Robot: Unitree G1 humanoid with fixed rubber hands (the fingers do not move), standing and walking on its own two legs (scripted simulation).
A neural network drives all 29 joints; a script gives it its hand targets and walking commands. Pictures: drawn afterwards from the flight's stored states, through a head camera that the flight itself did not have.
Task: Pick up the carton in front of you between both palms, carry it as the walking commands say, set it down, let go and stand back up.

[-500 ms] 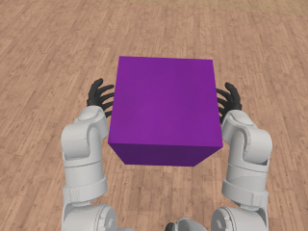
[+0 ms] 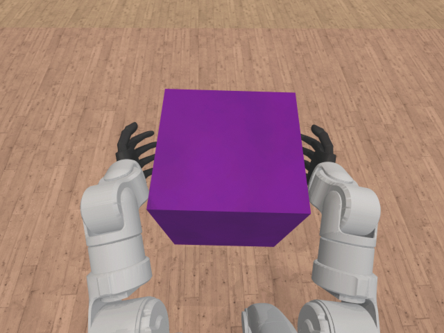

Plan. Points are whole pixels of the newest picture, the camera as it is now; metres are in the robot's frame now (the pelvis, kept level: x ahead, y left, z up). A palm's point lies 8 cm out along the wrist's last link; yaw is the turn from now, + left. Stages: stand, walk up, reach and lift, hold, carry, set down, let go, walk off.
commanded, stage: carry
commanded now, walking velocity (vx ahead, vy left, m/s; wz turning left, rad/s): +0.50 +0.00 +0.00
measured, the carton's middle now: (226, 178) +0.36 -0.02 +0.05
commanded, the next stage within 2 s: none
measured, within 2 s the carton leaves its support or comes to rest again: neither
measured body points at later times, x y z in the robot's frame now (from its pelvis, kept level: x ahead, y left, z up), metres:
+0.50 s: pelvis +0.31 -0.03 +0.03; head +0.35 -0.04 +0.48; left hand +0.65 +0.14 +0.15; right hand +0.68 -0.17 +0.15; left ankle +0.38 +0.09 -0.64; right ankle +0.27 -0.12 -0.71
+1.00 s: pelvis +0.63 -0.02 +0.04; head +0.65 -0.01 +0.49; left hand +0.98 +0.15 +0.19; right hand +0.98 -0.17 +0.19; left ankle +0.52 +0.08 -0.69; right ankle +0.77 -0.12 -0.66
